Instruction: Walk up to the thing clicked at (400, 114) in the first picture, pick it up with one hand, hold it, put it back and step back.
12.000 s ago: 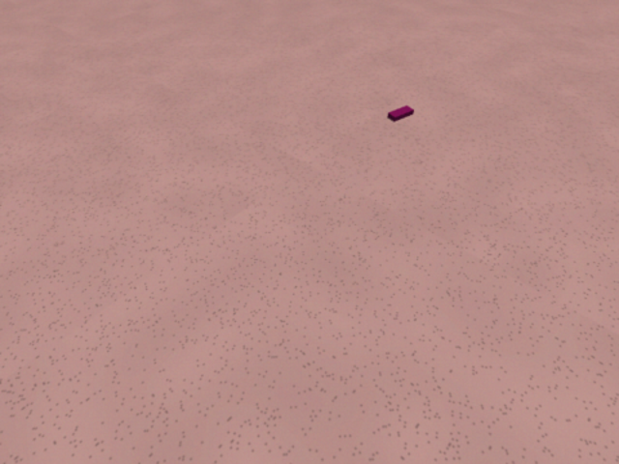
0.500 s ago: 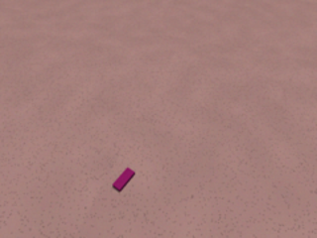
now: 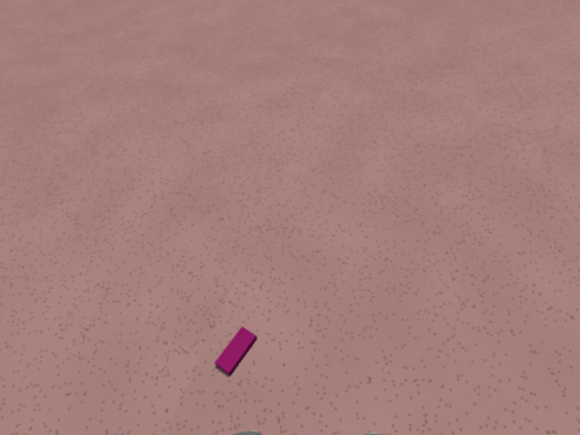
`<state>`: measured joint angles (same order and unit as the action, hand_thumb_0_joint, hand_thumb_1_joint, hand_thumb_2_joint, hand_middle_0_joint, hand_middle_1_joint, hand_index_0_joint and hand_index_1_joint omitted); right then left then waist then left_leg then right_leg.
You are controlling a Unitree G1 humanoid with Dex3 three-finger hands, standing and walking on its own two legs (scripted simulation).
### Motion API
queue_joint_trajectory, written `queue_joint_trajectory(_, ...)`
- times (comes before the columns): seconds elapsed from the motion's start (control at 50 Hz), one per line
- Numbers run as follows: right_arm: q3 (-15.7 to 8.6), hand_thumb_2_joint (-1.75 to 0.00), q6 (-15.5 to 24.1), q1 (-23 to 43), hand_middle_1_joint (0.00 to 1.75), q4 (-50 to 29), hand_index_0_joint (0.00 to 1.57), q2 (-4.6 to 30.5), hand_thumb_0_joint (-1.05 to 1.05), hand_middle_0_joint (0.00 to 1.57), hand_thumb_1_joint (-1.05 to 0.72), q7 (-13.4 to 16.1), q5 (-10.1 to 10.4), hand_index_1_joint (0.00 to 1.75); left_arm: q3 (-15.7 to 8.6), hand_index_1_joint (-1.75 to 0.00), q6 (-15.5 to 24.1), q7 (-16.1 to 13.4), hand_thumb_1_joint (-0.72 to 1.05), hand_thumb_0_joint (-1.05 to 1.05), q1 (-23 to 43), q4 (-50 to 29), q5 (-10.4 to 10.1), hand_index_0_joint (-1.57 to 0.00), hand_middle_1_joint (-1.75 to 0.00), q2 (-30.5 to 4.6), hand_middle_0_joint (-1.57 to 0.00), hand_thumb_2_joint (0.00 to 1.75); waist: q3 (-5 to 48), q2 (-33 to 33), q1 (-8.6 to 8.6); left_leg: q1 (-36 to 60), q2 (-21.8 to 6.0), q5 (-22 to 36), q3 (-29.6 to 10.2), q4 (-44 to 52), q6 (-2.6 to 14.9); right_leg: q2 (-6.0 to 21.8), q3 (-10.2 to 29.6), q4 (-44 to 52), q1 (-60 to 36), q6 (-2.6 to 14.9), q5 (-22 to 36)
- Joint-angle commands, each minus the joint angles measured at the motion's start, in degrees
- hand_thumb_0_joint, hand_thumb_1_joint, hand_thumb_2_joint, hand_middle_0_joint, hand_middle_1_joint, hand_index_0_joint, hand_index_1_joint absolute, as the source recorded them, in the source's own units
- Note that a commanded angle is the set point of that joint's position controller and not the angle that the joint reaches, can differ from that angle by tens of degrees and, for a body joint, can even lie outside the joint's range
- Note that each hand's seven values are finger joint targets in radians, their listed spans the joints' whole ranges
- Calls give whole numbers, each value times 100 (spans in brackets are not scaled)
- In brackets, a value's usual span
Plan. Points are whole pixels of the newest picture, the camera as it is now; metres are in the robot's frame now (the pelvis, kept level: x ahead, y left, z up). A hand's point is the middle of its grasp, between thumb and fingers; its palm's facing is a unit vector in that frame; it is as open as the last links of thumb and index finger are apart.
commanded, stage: walk up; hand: left
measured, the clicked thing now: (236, 350) +0.50 +0.25 -0.74
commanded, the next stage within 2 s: stand in 1.46 s
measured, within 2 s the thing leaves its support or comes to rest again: neither
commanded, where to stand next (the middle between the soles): +0.07 +0.00 m, yaw -1 degrees
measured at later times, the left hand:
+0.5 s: hand out of the picture +0.12 +0.27 -0.14, palm faces +0.01 -0.95 -0.32, open 7.4 cm
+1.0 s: hand out of the picture +0.15 +0.26 -0.13, palm faces -0.01 -0.94 -0.33, open 7.4 cm
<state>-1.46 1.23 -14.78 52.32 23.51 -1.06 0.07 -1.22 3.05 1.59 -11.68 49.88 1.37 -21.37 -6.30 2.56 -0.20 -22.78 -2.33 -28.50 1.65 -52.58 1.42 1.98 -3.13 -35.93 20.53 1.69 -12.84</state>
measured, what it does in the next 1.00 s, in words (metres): steps on the spot: left foot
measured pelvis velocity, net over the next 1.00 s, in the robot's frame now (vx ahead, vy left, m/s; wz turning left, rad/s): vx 0.06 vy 0.01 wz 0.01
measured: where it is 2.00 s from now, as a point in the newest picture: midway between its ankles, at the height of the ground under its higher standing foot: outside the picture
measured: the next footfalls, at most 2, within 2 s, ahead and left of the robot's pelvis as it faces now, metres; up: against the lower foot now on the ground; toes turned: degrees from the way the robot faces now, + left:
left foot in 0.08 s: +0.10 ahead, +0.14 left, +0.00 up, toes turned +3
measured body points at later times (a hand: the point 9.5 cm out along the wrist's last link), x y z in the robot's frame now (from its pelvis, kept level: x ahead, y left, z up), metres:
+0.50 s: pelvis +0.05 +0.01 +0.02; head +0.06 +0.02 +0.47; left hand +0.11 +0.32 -0.12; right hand +0.17 -0.29 -0.10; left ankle +0.06 +0.14 -0.72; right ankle +0.07 -0.12 -0.72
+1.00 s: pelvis +0.06 +0.01 +0.03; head +0.07 +0.00 +0.48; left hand +0.15 +0.31 -0.11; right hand +0.14 -0.30 -0.11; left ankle +0.06 +0.14 -0.72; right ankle +0.07 -0.12 -0.72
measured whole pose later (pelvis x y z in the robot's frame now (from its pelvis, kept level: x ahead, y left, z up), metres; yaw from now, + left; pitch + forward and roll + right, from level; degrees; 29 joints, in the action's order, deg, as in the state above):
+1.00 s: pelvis +0.06 +0.01 +0.03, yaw +0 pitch -2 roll +0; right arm -0.2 0.8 -4.6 67.9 20.7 -0.4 0.0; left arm -1.0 0.4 1.0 -3.1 67.8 0.6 -19.4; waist -3.2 0.4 0.4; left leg -5.7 -2.0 -10.0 2.1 -17.9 -1.1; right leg 1.4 -1.9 -17.8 6.8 -0.7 -8.9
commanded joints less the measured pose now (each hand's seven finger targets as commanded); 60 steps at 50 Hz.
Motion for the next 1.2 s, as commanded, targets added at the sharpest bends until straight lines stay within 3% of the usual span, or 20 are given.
queue_joint_trajectory(0.0, -307, -90, 153, -530, 30, 24, 20, 972, 0, 20, -90, 84, -46, 30, -423, -30, -19, -139, 90, 0, 93, -233, -32, -20, -30, -1575, -20, 90, 784, -1240, 11, 632, 88, 778, 134, 1331, -79, 1074, 1085, 1062, -69, 930, 123)
queue_joint_trajectory(0.02, -306, -90, 182, -626, 30, 130, 20, 903, 0, 20, -90, 114, -58, 30, -394, -30, -66, -136, 90, 0, 272, -210, -76, -20, -30, -1541, -20, 90, 865, -1153, 140, 1004, 165, 1290, 245, 1887, -80, 1018, 953, 740, 85, 844, 9)
queue_joint_trajectory(0.04, -325, -90, 204, -594, 30, 192, 20, 980, 0, 20, -90, 148, -96, 30, -315, -30, -108, -126, 90, 0, 337, -204, -121, -20, -30, -1345, -20, 90, 845, -889, 200, 1335, 152, 1595, 150, 2187, -44, 949, 875, 518, 431, 628, -199)
queue_joint_trajectory(0.06, -345, -90, 236, -482, 30, 166, 20, 1125, 0, 20, -90, 182, -147, 30, -221, -30, -141, -115, 90, 0, 330, -183, -165, -20, -30, -1094, -20, 90, 770, -470, 192, 1398, -277, 1446, -503, 2703, 64, 763, 747, 286, 707, 386, -535)
queue_joint_trajectory(0.08, -366, -90, 280, 14, 30, 0, 20, 1458, 0, 20, -90, 185, -179, 30, -143, -30, -200, -97, 90, 0, 253, -134, -214, -20, -30, -844, -20, 90, 578, 340, -12, 829, -1259, 388, -2204, 3514, 392, 204, 525, -147, 802, 17, -1125)
queue_joint_trajectory(0.1, -383, -90, 261, 432, 30, -50, 20, 1734, 0, 20, -90, 164, -95, 30, -253, -30, -255, -145, 90, 0, 204, 94, -210, -20, -30, -1222, -20, 90, 303, 532, -60, -130, -1717, -364, -2508, 3785, 874, 64, 343, -671, 63, -5, -1647)
queue_joint_trajectory(0.12, -336, -90, 234, 740, 30, -44, 20, 1604, 0, 20, -90, 151, -107, 30, -280, -30, -259, -138, 90, 0, 92, 243, -179, -20, -30, -1305, -20, 90, 155, 252, -193, -424, -1535, -471, -2196, 3679, 866, 137, 425, -576, -326, -5, -1508)
queue_joint_trajectory(0.14, -251, -90, 227, 861, 30, -3, 20, 1403, 0, 20, -90, 153, -84, 30, -244, -30, -233, -119, 90, 0, 98, 343, -173, -20, -30, -1164, -20, 90, 141, 157, -257, -313, -1163, -126, -1593, 3476, 598, 110, 370, 14, -478, 57, -1132)
queue_joint_trajectory(0.16, -198, -90, 220, 910, 30, 64, 20, 1295, 0, 20, -90, 141, -79, 30, -226, -30, -190, -115, 90, 0, 50, 466, -165, -20, -30, -1151, -20, 90, 317, 263, -258, -22, -924, 426, -1250, 3204, 366, 173, 434, 457, -668, 51, -514)
queue_joint_trajectory(0.18, -161, -90, 217, 901, 30, 141, 20, 1198, 0, 20, -90, 128, -48, 30, -243, -30, -155, -129, 90, 0, 33, 586, -165, -20, -30, -1230, -20, 90, 518, 332, -256, 77, -792, 962, -1005, 2969, 227, 251, 536, 659, -918, 69, -89)
queue_joint_trajectory(0.2, -122, -90, 216, 772, 30, 221, 20, 1134, 0, 20, -90, 123, -28, 30, -245, -30, -123, -132, 90, 0, 183, 609, -153, -20, -30, -1321, -20, 90, 712, 217, -146, 220, -679, 1213, -892, 2851, 149, 369, 748, 813, -1039, 106, 114)
queue_joint_trajectory(0.24, -96, -90, 208, 759, 30, 345, 20, 1107, 0, 20, -90, 123, -8, 30, -172, -30, -93, -128, 90, 0, 474, 666, -156, -20, -30, -1296, -20, 90, 733, 178, -9, 620, -550, 1298, -775, 2949, 113, 481, 800, 887, -831, 122, 334)
queue_joint_trajectory(0.3, -90, -90, 214, 960, 30, 511, 20, 1164, 0, 20, -90, 147, 0, 30, -106, -30, -107, -130, 90, 0, 558, 878, -205, -20, -30, -1221, -20, 90, 781, 127, -73, 956, -634, 1996, -779, 2994, 116, 457, 646, 1003, -926, 34, 725)
queue_joint_trajectory(0.42, -91, -90, 179, 1146, 30, 771, 20, 1070, 0, 20, -90, 158, 35, 30, -78, -30, -115, -150, 90, 0, 756, 1174, -203, -20, -30, -1183, -20, 90, 1058, -179, -15, 1555, -596, 2881, -554, 3116, 67, 591, 639, 1341, -1204, -19, 1372)
queue_joint_trajectory(0.62, -71, -90, 101, 1517, 30, 1051, 20, 963, 0, 20, -90, 128, 6, 30, -78, -30, -132, -150, 90, 0, 1081, 1475, -147, -20, -30, -1083, -20, 90, 818, -362, 4, 1719, -553, 2422, -496, 3582, -42, 613, 680, 1969, -1210, -117, 918)
queue_joint_trajectory(0.84, -78, -90, 107, 1493, 30, 1136, 20, 928, 0, 20, -90, 142, -19, 30, -149, -30, -141, -161, 90, 0, 1104, 1478, -102, -20, -30, -1069, -20, 90, 1002, -354, 1, 1813, -578, 2548, -433, 3687, -54, 629, 635, 2077, -1536, -118, 1089)
queue_joint_trajectory(1.18, -82, -90, 103, 1235, 30, 1153, 20, 907, 0, 20, -90, 175, -45, 30, -194, -30, -199, -164, 90, 0, 1146, 1410, -107, -20, -30, -1007, -20, 90, 807, -272, 38, 1648, -573, 2622, -418, 3739, -80, 559, 600, 2004, -1535, -112, 1098)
